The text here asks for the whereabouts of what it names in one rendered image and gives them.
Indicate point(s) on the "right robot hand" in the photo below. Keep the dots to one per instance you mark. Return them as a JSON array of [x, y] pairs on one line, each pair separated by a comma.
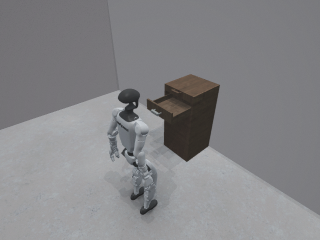
[[147, 182]]

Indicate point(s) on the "drawer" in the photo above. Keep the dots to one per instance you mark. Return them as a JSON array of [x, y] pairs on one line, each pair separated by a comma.
[[172, 108]]

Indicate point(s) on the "robot right forearm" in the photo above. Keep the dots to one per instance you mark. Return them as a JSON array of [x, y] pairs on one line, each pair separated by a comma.
[[141, 162]]

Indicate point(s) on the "robot left forearm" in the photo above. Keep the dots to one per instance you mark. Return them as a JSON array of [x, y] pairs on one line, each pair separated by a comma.
[[113, 141]]

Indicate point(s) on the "right robot upper arm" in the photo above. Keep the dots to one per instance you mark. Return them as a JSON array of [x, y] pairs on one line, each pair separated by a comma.
[[141, 130]]

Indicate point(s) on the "left robot upper arm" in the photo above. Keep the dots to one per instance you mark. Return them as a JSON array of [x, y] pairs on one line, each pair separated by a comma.
[[113, 122]]

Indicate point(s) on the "left robot hand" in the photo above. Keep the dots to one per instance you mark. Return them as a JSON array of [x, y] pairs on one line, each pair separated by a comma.
[[116, 152]]

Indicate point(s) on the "cabinet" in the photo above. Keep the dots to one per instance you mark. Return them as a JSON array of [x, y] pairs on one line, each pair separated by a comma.
[[191, 135]]

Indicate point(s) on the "left robot foot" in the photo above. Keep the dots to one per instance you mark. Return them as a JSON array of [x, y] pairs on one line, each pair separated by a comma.
[[134, 195]]

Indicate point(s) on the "robot left shin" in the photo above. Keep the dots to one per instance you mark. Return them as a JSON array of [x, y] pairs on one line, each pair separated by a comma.
[[136, 181]]

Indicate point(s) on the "handle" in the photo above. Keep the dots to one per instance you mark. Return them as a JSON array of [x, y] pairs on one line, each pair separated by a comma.
[[155, 112], [175, 92]]

